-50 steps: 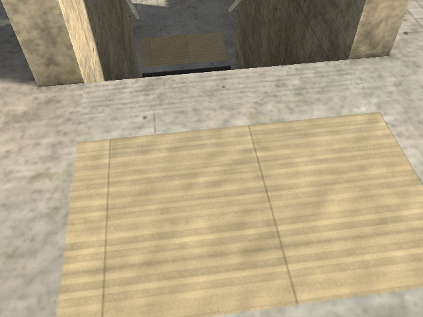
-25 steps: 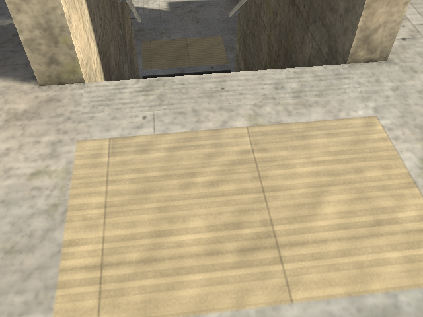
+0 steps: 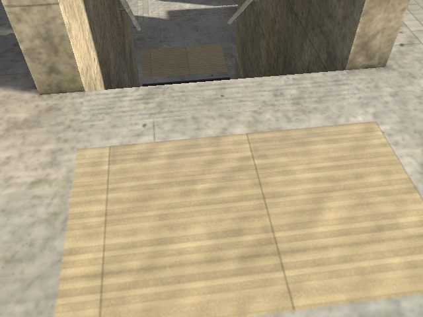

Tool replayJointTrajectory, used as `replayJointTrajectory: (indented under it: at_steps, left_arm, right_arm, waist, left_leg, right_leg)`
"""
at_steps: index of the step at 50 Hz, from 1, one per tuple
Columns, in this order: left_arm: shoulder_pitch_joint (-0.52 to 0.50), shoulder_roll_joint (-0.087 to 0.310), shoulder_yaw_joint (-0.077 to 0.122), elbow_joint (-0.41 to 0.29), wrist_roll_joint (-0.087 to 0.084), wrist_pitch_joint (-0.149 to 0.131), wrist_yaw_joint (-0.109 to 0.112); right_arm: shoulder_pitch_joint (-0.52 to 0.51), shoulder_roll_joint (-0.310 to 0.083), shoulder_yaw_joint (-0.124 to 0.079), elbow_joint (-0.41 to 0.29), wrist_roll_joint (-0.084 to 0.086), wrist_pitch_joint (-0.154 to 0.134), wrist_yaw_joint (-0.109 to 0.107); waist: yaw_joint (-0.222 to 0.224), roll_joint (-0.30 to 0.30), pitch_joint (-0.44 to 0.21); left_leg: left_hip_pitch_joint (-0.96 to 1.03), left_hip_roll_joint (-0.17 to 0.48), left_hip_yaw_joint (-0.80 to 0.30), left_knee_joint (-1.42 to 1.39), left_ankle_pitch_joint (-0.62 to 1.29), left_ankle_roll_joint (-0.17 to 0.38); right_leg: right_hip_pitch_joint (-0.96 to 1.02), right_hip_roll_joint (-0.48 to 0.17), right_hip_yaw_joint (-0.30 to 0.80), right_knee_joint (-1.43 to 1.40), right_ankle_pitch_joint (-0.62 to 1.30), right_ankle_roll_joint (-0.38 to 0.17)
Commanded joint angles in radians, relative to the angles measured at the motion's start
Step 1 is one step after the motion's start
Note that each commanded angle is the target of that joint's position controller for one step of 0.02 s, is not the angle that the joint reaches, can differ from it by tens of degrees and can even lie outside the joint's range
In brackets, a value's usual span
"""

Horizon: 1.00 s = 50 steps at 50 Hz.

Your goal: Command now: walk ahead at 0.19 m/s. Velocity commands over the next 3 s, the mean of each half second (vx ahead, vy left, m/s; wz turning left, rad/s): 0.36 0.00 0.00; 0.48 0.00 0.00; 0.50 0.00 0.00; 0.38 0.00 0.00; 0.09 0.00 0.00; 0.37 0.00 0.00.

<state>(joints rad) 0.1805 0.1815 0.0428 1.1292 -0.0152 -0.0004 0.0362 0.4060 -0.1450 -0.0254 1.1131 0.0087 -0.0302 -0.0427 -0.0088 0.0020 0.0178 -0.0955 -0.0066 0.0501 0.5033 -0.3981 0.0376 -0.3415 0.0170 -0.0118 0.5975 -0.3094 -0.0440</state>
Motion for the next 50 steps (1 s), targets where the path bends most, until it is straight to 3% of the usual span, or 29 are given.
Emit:
replayJointTrajectory:
  at_steps: [1,3,6,8,9,10,11,12,13,14,15,17,20,25,29,32,34,35,36,37,38,39,40,41,42,43,45,48,50]
  left_arm:
    - [-0.134,0.076,0.010,-0.091,-0.012,-0.049,-0.015]
    - [-0.162,0.089,0.013,-0.114,-0.019,-0.076,-0.030]
    - [-0.184,0.088,0.014,-0.135,-0.028,-0.102,-0.050]
    - [-0.053,0.074,0.020,-0.087,-0.028,-0.102,-0.059]
    - [0.061,0.103,0.039,-0.045,-0.026,-0.097,-0.058]
    - [0.199,0.146,0.062,-0.011,-0.028,-0.093,-0.054]
    - [0.357,0.256,0.090,0.004,-0.017,-0.093,-0.043]
    - [0.407,0.268,0.074,0.010,0.005,-0.105,-0.051]
    - [0.300,0.208,0.049,-0.006,0.007,-0.120,-0.052]
    - [0.194,0.156,0.030,-0.041,0.001,-0.127,-0.056]
    - [0.119,0.131,0.016,-0.063,0.004,-0.128,-0.063]
    - [0.090,0.105,0.001,-0.073,0.015,-0.123,-0.068]
    - [0.169,0.130,-0.002,-0.052,0.018,-0.117,-0.050]
    - [0.216,0.161,0.001,-0.067,0.021,-0.105,-0.024]
    - [0.287,0.171,0.009,-0.058,0.006,-0.098,-0.020]
    - [0.304,0.178,0.018,-0.052,0.001,-0.087,-0.018]
    - [0.277,0.203,0.028,-0.062,0.003,-0.080,-0.018]
    - [0.261,0.217,0.032,-0.067,0.007,-0.074,-0.018]
    - [0.241,0.207,0.028,-0.075,0.012,-0.067,-0.019]
    - [0.241,0.175,0.012,-0.101,0.023,-0.067,-0.022]
    - [0.391,0.005,-0.033,-0.105,0.012,-0.092,-0.039]
    - [0.307,0.101,-0.012,-0.102,-0.019,-0.125,-0.045]
    - [0.191,0.163,0.005,-0.148,-0.042,-0.141,-0.045]
    - [0.128,0.178,0.007,-0.168,-0.037,-0.146,-0.035]
    - [0.104,0.176,0.018,-0.169,-0.020,-0.139,-0.026]
    - [0.138,0.157,0.022,-0.165,-0.010,-0.121,-0.023]
    - [0.173,0.115,0.021,-0.159,-0.010,-0.094,-0.020]
    - [0.071,0.127,0.027,-0.200,0.002,-0.079,-0.016]
    - [-0.008,0.131,0.030,-0.226,0.010,-0.080,-0.018]
  right_arm:
    - [0.096,-0.205,-0.052,-0.024,0.014,-0.023,-0.008]
    - [0.111,-0.177,-0.051,-0.028,0.004,-0.047,-0.001]
    - [0.101,-0.174,-0.051,-0.042,0.014,-0.048,0.015]
    - [0.051,-0.198,-0.053,-0.060,0.016,-0.039,0.024]
    - [0.047,-0.205,-0.052,-0.067,0.012,-0.040,0.027]
    - [0.016,-0.200,-0.048,-0.075,0.013,-0.045,0.028]
    - [-0.032,-0.143,-0.031,-0.120,0.007,-0.055,0.029]
    - [-0.014,-0.055,-0.011,-0.148,0.016,-0.078,0.027]
    - [-0.049,-0.105,-0.025,-0.159,0.048,-0.093,0.032]
    - [-0.092,-0.140,-0.031,-0.175,0.053,-0.099,0.038]
    - [-0.104,-0.149,-0.040,-0.171,0.042,-0.100,0.035]
    - [-0.082,-0.156,-0.057,-0.161,0.024,-0.083,0.031]
    - [-0.126,-0.134,-0.061,-0.177,0.019,-0.059,0.036]
    - [-0.361,-0.114,-0.046,-0.265,0.011,-0.061,0.046]
    - [-0.490,-0.115,-0.034,-0.304,0.019,-0.069,0.068]
    - [-0.538,-0.128,-0.030,-0.335,0.023,-0.079,0.090]
    - [-0.481,-0.166,-0.044,-0.332,0.023,-0.084,0.096]
    - [-0.388,-0.201,-0.061,-0.310,0.022,-0.085,0.094]
    - [-0.204,-0.246,-0.087,-0.254,0.024,-0.082,0.087]
    - [-0.014,-0.320,-0.108,-0.211,0.011,-0.078,0.076]
    - [0.065,-0.389,-0.118,-0.180,-0.006,-0.077,0.081]
    - [0.051,-0.291,-0.090,-0.181,-0.004,-0.078,0.081]
    - [-0.055,-0.249,-0.077,-0.192,0.004,-0.083,0.078]
    - [-0.158,-0.213,-0.062,-0.218,0.002,-0.088,0.077]
    - [-0.215,-0.182,-0.053,-0.221,-0.009,-0.093,0.082]
    - [-0.234,-0.158,-0.045,-0.215,-0.020,-0.098,0.086]
    - [-0.214,-0.156,-0.043,-0.192,-0.016,-0.098,0.087]
    - [-0.163,-0.207,-0.052,-0.172,-0.015,-0.098,0.065]
    - [-0.123,-0.219,-0.054,-0.164,-0.012,-0.091,0.050]
  waist:
    - [-0.043,0.164,0.209]
    - [-0.047,0.131,0.227]
    - [-0.041,0.092,0.185]
    - [0.031,0.103,0.131]
    - [0.078,0.103,0.076]
    - [0.154,0.074,0.008]
    - [0.208,-0.150,-0.063]
    - [0.174,-0.301,-0.165]
    - [0.123,-0.190,-0.079]
    - [0.091,-0.126,0.000]
    - [0.057,-0.060,0.034]
    - [0.014,-0.063,0.049]
    - [0.008,-0.054,0.066]
    - [0.050,-0.048,0.097]
    - [0.084,-0.051,0.125]
    - [0.074,-0.064,0.129]
    - [0.022,-0.097,0.069]
    - [-0.033,-0.121,-0.001]
    - [-0.124,-0.122,-0.105]
    - [-0.183,-0.036,-0.246]
    - [-0.087,0.260,-0.437]
    - [-0.126,0.196,-0.425]
    - [-0.105,0.171,-0.249]
    - [-0.069,0.058,-0.169]
    - [-0.031,0.015,-0.109]
    - [0.011,0.036,-0.095]
    - [0.039,0.057,-0.061]
    - [0.034,0.044,0.004]
    - [0.013,0.037,0.022]
  left_leg:
    - [-0.116,0.342,-0.426,-0.364,-0.377,0.207]
    - [0.032,0.379,-0.440,-0.342,-0.171,0.222]
    - [0.070,0.304,-0.298,-0.300,0.012,0.166]
    - [-0.115,0.232,-0.186,-0.228,0.113,0.133]
    - [-0.188,0.194,-0.147,-0.138,0.284,0.115]
    - [-0.252,0.151,-0.083,0.043,0.445,0.078]
    - [-0.449,0.037,0.027,0.446,0.355,-0.006]
    - [-0.610,-0.064,-0.085,0.735,-0.143,-0.017]
    - [-0.701,0.005,-0.179,0.871,-0.105,0.016]
    - [-0.729,0.064,-0.158,0.870,-0.002,0.049]
    - [-0.697,0.111,-0.138,0.818,0.100,0.062]
    - [-0.592,0.154,-0.114,0.712,0.192,0.061]
    - [-0.616,0.160,-0.076,0.622,0.251,0.027]
    - [-0.666,0.142,-0.051,0.295,0.429,-0.016]
    - [-0.640,0.105,-0.022,0.128,0.475,-0.006]
    - [-0.628,0.089,-0.023,0.057,0.418,0.029]
    - [-0.496,0.045,0.002,0.034,0.351,0.061]
    - [-0.362,0.006,0.028,0.040,0.325,0.083]
    - [-0.125,-0.027,0.047,0.035,0.329,0.111]
    - [0.213,0.145,-0.155,0.067,0.311,0.172]
    - [0.551,0.405,-0.705,-0.084,0.063,0.350]
    - [0.529,0.391,-0.831,-0.214,-0.007,0.315]
    - [0.390,0.362,-0.660,-0.222,0.062,0.260]
    - [0.214,0.332,-0.518,-0.242,0.190,0.231]
    - [0.060,0.295,-0.412,-0.267,0.293,0.213]
    - [-0.029,0.262,-0.343,-0.294,0.323,0.200]
    - [-0.109,0.235,-0.273,-0.349,0.324,0.210]
    - [-0.136,0.233,-0.218,-0.403,0.338,0.221]
    - [-0.098,0.228,-0.196,-0.414,0.347,0.212]
  right_leg:
    - [-0.222,-0.026,-0.035,0.190,-0.087,-0.030]
    - [-0.403,-0.087,0.009,0.288,-0.156,-0.042]
    - [-0.315,-0.085,-0.038,0.123,-0.121,-0.039]
    - [0.021,-0.006,-0.129,0.002,0.035,-0.029]
    - [0.204,0.049,-0.158,-0.009,0.083,-0.029]
    - [0.366,0.024,-0.102,-0.036,0.094,-0.055]
    - [0.533,-0.223,0.296,-0.208,-0.040,-0.160]
    - [0.614,-0.419,0.765,-0.417,-0.097,-0.281]
    - [0.533,-0.430,0.733,-0.415,-0.179,-0.266]
    - [0.437,-0.392,0.573,-0.408,-0.151,-0.219]
    - [0.351,-0.342,0.438,-0.422,-0.068,-0.180]
    - [0.243,-0.252,0.251,-0.452,0.085,-0.133]
    - [0.233,-0.225,0.151,-0.475,0.275,-0.144]
    - [0.252,-0.218,0.088,-0.506,0.341,-0.147]
    - [0.326,-0.237,0.054,-0.500,0.332,-0.143]
    - [0.424,-0.276,0.044,-0.444,0.409,-0.131]
    - [0.463,-0.285,0.029,-0.349,0.668,-0.111]
    - [0.469,-0.275,0.013,-0.234,0.857,-0.098]
    - [0.406,-0.227,-0.024,-0.024,0.942,-0.071]
    - [0.156,-0.174,-0.051,0.300,0.672,-0.037]
    - [-0.222,0.038,0.008,0.683,-0.124,0.021]
    - [-0.334,0.023,0.162,0.814,-0.233,-0.004]
    - [-0.419,-0.034,0.130,0.840,-0.171,-0.021]
    - [-0.379,-0.094,0.107,0.791,-0.069,-0.027]
    - [-0.322,-0.131,0.093,0.726,-0.010,-0.026]
    - [-0.248,-0.163,0.103,0.682,0.025,-0.030]
    - [-0.211,-0.178,0.093,0.612,0.034,-0.027]
    - [-0.307,-0.196,0.077,0.472,0.133,0.006]
    - [-0.374,-0.194,0.072,0.352,0.244,0.025]
